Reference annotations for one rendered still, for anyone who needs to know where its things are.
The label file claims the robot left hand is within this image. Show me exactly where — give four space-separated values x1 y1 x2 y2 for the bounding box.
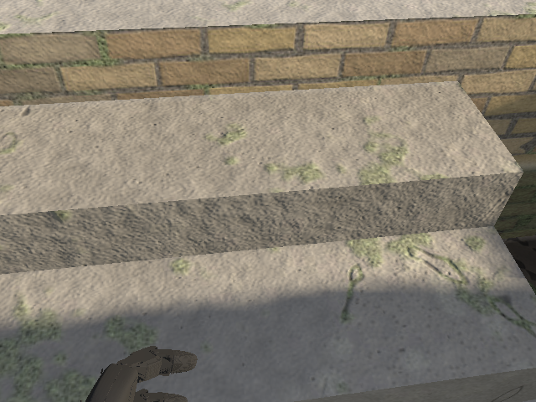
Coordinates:
80 346 198 402

